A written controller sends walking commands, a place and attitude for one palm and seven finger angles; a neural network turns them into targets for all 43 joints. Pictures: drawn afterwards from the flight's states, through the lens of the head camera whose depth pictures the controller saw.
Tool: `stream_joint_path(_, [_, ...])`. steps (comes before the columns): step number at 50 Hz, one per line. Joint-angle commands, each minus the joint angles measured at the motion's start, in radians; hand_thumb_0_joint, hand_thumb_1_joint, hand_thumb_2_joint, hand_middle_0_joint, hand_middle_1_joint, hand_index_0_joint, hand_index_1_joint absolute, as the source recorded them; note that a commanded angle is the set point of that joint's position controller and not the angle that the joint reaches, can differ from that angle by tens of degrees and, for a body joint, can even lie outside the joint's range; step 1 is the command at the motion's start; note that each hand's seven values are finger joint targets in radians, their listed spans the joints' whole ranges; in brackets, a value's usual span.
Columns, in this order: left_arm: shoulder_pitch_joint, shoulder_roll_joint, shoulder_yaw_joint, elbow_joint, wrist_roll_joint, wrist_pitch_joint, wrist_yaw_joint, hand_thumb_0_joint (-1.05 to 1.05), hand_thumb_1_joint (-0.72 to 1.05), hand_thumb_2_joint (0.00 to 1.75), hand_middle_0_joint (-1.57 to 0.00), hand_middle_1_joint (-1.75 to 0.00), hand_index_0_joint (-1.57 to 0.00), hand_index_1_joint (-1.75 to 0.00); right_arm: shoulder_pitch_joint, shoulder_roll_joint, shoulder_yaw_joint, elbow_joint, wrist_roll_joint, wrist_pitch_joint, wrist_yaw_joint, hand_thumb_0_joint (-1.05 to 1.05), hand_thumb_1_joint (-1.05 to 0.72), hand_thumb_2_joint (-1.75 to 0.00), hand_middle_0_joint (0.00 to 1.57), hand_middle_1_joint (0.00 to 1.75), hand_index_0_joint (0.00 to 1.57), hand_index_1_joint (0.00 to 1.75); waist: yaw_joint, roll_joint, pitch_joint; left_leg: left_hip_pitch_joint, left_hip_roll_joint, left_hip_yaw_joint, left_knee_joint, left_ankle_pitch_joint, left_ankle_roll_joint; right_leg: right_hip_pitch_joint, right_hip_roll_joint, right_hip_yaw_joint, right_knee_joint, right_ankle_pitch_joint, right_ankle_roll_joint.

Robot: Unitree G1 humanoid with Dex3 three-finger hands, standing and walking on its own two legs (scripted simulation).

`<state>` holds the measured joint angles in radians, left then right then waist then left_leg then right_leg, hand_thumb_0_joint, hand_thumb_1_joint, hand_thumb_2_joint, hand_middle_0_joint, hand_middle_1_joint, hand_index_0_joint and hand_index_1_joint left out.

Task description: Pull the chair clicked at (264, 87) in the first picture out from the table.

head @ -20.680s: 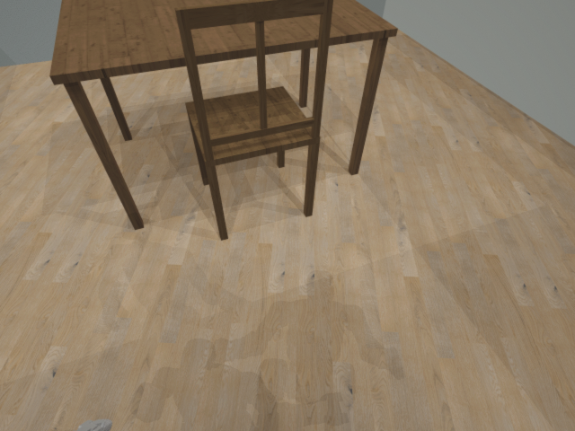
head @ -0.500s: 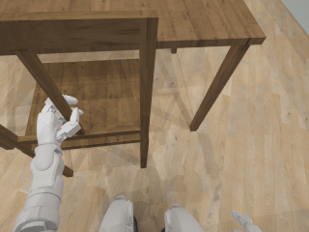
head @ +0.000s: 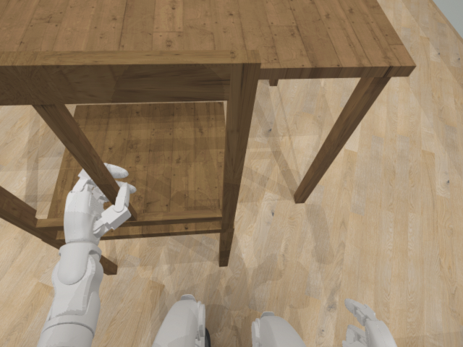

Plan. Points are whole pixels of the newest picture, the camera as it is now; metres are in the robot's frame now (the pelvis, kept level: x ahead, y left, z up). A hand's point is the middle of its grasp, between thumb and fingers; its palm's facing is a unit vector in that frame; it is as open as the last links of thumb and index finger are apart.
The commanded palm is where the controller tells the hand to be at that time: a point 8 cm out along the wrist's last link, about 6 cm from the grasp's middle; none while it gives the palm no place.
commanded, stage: step backward, pulling the chair out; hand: left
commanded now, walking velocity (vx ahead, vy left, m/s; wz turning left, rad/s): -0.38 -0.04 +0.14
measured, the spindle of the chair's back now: (103, 178) +0.37 +0.22 +0.05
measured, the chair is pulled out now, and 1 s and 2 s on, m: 0.04 0.15 0.22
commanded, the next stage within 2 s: none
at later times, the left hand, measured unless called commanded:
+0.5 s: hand (132, 220) +0.31 +0.17 +0.03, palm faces +0.14 -0.98 -0.11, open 5.0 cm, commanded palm +0.27 +0.21 +0.03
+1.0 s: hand (150, 266) +0.24 +0.13 +0.03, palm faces +0.02 -0.99 -0.15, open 5.1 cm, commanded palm +0.23 +0.18 +0.04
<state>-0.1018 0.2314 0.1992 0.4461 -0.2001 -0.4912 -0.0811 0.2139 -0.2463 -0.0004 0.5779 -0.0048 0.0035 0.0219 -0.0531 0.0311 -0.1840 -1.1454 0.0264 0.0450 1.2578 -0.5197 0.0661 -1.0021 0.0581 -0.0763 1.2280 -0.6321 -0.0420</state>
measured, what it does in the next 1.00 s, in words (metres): rises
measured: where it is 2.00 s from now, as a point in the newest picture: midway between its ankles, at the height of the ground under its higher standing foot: outside the picture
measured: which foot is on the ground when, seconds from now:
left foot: down 0.00-1.00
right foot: down 0.00-1.00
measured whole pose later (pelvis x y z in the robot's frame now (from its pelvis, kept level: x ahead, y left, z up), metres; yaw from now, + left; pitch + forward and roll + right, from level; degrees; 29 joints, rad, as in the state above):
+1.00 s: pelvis -0.06 +0.00 +0.10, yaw +2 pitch +1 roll -1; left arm -0.29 0.14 -0.05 0.93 -0.06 -0.24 0.10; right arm 0.21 -0.25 0.00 0.68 0.03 0.05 -0.12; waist -0.04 0.03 0.09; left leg -0.43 -0.02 0.05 0.52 -0.11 0.07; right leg -0.34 0.04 -0.05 0.57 -0.28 -0.03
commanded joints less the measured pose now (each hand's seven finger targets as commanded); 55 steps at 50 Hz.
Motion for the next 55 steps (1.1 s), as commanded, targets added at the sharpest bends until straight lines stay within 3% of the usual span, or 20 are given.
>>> stream_joint_path(1, [-0.344,0.396,0.103,-0.474,0.133,0.095,0.157,0.00,0.90,0.90,-0.50,-1.45,-0.50,-1.45,0.135,-0.137,-0.054,-0.194,0.054,0.051,-0.068,0.00,-0.90,-0.90,0.20,0.30,0.20,0.30,0.031,0.224,-0.636,0.949,0.003,-0.110,-0.365,0.556,-0.031,0.454,-0.071,0.133,-0.367,0.660,0.022])
stream_joint_path(2, [-0.240,0.323,0.072,-0.370,0.134,0.163,0.183,0.00,0.90,0.90,-0.50,-1.45,-0.50,-1.45,0.101,-0.137,-0.044,-0.187,0.057,0.062,-0.084,0.00,-0.90,-0.90,0.20,0.30,0.20,0.30,0.023,0.207,-0.545,0.915,0.013,-0.126,-0.398,0.583,-0.028,0.421,-0.074,0.122,-0.377,0.677,0.030])
stream_joint_path(4, [-0.173,0.190,-0.041,-0.142,0.146,0.260,0.200,0.00,0.90,0.90,-0.50,-1.45,-0.50,-1.45,0.073,-0.128,-0.028,-0.149,0.062,0.094,-0.109,0.00,-0.90,-0.90,0.20,0.30,0.20,0.30,0.002,0.060,-0.308,0.736,0.039,-0.137,-0.463,0.470,-0.007,0.455,-0.085,0.126,-0.441,0.635,0.059])
stream_joint_path(5, [-0.184,0.168,-0.067,-0.045,0.149,0.286,0.204,0.00,0.90,0.90,-0.50,-1.45,-0.50,-1.45,0.066,-0.135,-0.023,-0.131,0.065,0.106,-0.118,0.00,-0.90,-0.90,0.20,0.30,0.20,0.30,0.000,0.022,-0.212,0.688,0.056,-0.152,-0.506,0.409,0.001,0.461,-0.093,0.130,-0.473,0.592,0.068])
stream_joint_path(7, [-0.259,0.172,-0.076,0.068,0.157,0.304,0.214,0.00,0.90,0.90,-0.50,-1.45,-0.50,-1.45,0.063,-0.145,-0.019,-0.111,0.067,0.114,-0.131,0.00,-0.90,-0.90,0.20,0.30,0.20,0.30,0.001,0.001,-0.154,0.697,0.074,-0.163,-0.567,0.432,0.005,0.519,-0.106,0.133,-0.527,0.611,0.079])
stream_joint_path(11, [-0.356,0.180,-0.075,0.177,0.162,0.256,0.206,0.00,0.90,0.90,-0.50,-1.45,-0.50,-1.45,0.067,-0.148,-0.026,-0.083,0.056,0.112,-0.141,0.00,-0.90,-0.90,0.20,0.30,0.20,0.30,0.012,0.124,-0.154,0.861,0.129,-0.212,-0.638,0.720,0.021,0.575,-0.111,0.120,-0.562,0.640,0.072])
stream_joint_path(13, [-0.351,0.146,-0.099,0.214,0.160,0.244,0.194,0.00,0.90,0.90,-0.50,-1.45,-0.50,-1.45,0.063,-0.136,-0.027,-0.075,0.047,0.114,-0.135,0.00,-0.90,-0.90,0.20,0.30,0.20,0.30,0.011,0.174,-0.158,0.946,0.159,-0.247,-0.668,0.836,0.024,0.566,-0.103,0.111,-0.562,0.546,0.056])
stream_joint_path(15, [-0.342,0.131,-0.111,0.224,0.158,0.237,0.184,0.00,0.90,0.90,-0.50,-1.45,-0.50,-1.45,0.049,-0.129,-0.031,-0.071,0.039,0.113,-0.125,0.00,-0.90,-0.90,0.20,0.30,0.20,0.30,0.013,0.211,-0.152,1.009,0.189,-0.277,-0.711,0.863,0.029,0.550,-0.094,0.109,-0.554,0.381,0.041])
stream_joint_path(18, [-0.303,0.131,-0.103,0.206,0.157,0.231,0.176,0.00,0.90,0.90,-0.50,-1.45,-0.50,-1.45,0.027,-0.127,-0.033,-0.072,0.025,0.106,-0.111,0.00,-0.90,-0.90,0.20,0.30,0.20,0.30,0.026,0.266,-0.142,1.059,0.209,-0.296,-0.748,0.881,0.032,0.558,-0.087,0.108,-0.574,0.282,0.029])
stream_joint_path(21, [-0.235,0.143,-0.086,0.188,0.151,0.229,0.171,0.00,0.90,0.90,-0.50,-1.45,-0.50,-1.45,0.022,-0.135,-0.038,-0.077,0.022,0.096,-0.106,0.00,-0.90,-0.90,0.20,0.30,0.20,0.30,0.039,0.210,-0.148,1.022,0.214,-0.297,-0.747,0.866,0.034,0.646,-0.087,0.110,-0.629,0.347,0.020])
stream_joint_path(24, [-0.214,0.109,-0.112,0.140,0.146,0.226,0.163,0.00,0.90,0.90,-0.50,-1.45,-0.50,-1.45,0.006,-0.132,-0.041,-0.089,0.031,0.084,-0.110,0.00,-0.90,-0.90,0.20,0.30,0.20,0.30,0.031,0.126,-0.145,0.944,0.197,-0.259,-0.743,0.738,0.024,0.747,-0.101,0.122,-0.699,0.513,0.014])
stream_joint_path(28, [-0.284,0.119,-0.131,0.120,0.151,0.226,0.172,0.00,0.90,0.90,-0.50,-1.45,-0.50,-1.45,0.009,-0.132,-0.045,-0.075,0.038,0.067,-0.129,0.00,-0.90,-0.90,0.20,0.30,0.20,0.30,0.013,0.086,-0.155,0.929,0.162,-0.203,-0.733,0.642,-0.003,0.788,-0.146,0.164,-0.732,0.682,0.012])
stream_joint_path(33, [-0.359,0.120,-0.163,0.179,0.160,0.228,0.186,0.00,0.90,0.90,-0.50,-1.45,-0.50,-1.45,0.003,-0.129,-0.041,-0.046,0.039,0.059,-0.143,0.00,-0.90,-0.90,0.20,0.30,0.20,0.30,0.007,0.090,-0.116,0.913,0.139,-0.193,-0.751,0.534,-0.007,0.761,-0.164,0.185,-0.755,0.623,0.030])
stream_joint_path(40, [-0.418,0.094,-0.206,0.288,0.155,0.213,0.199,0.00,0.90,0.90,-0.50,-1.45,-0.50,-1.45,-0.010,-0.133,-0.039,-0.030,0.051,0.038,-0.148,0.00,-0.90,-0.90,0.20,0.30,0.20,0.30,0.005,-0.042,-0.004,0.864,0.070,-0.162,-0.732,0.225,-0.026,0.686,-0.237,0.256,-0.900,0.331,0.009])
stream_joint_path(41, [-0.421,0.120,-0.187,0.297,0.158,0.210,0.205,0.00,0.90,0.90,-0.50,-1.45,-0.50,-1.45,-0.007,-0.143,-0.043,-0.022,0.050,0.034,-0.151,0.00,-0.90,-0.90,0.20,0.30,0.20,0.30,0.007,-0.048,0.008,0.882,0.063,-0.158,-0.721,0.215,-0.031,0.662,-0.246,0.262,-0.920,0.303,0.004])
stream_joint_path(44, [-0.449,0.071,-0.226,0.308,0.162,0.197,0.203,0.00,0.90,0.90,-0.50,-1.45,-0.50,-1.45,-0.012,-0.139,-0.035,-0.015,0.045,0.017,-0.151,0.00,-0.90,-0.90,0.20,0.30,0.20,0.30,0.005,-0.020,0.017,0.897,0.094,-0.196,-0.789,0.275,-0.016,0.668,-0.197,0.193,-0.866,0.333,0.011])
stream_joint_path(46, [-0.451,0.084,-0.216,0.318,0.160,0.197,0.201,0.00,0.90,0.90,-0.50,-1.45,-0.50,-1.45,-0.019,-0.150,-0.036,-0.012,0.041,0.013,-0.154,0.00,-0.90,-0.90,0.20,0.30,0.20,0.30,0.013,0.012,0.019,0.881,0.157,-0.281,-0.880,0.288,0.019,0.682,-0.131,0.155,-0.777,0.299,0.025])
stream_joint_path(49, [-0.466,0.056,-0.228,0.289,0.163,0.204,0.197,0.00,0.90,0.90,-0.50,-1.45,-0.50,-1.45,-0.032,-0.135,-0.029,-0.009,0.023,0.012,-0.148,0.00,-0.90,-0.90,0.20,0.30,0.20,0.30,0.023,0.108,-0.028,0.894,0.255,-0.415,-0.963,0.270,0.063,0.672,-0.089,0.134,-0.594,0.235,0.008])
stream_joint_path(52, [-0.423,0.054,-0.221,0.279,0.168,0.215,0.195,0.00,0.90,0.90,-0.50,-1.45,-0.50,-1.45,-0.013,-0.131,-0.029,-0.005,0.012,0.011,-0.145,0.00,-0.90,-0.90,0.20,0.30,0.20,0.30,0.023,0.097,-0.059,0.948,0.268,-0.400,-0.914,0.408,0.075,0.693,-0.088,0.135,-0.622,0.243,0.006])
stream_joint_path(55, [-0.406,0.041,-0.226,0.250,0.165,0.224,0.189,0.00,0.90,0.90,-0.50,-1.45,-0.50,-1.45,-0.017,-0.133,-0.033,-0.013,0.019,0.004,-0.139,0.00,-0.90,-0.90,0.20,0.30,0.20,0.30,0.021,0.106,-0.041,0.844,0.240,-0.345,-0.888,0.339,0.061,0.791,-0.098,0.137,-0.692,0.297,-0.003])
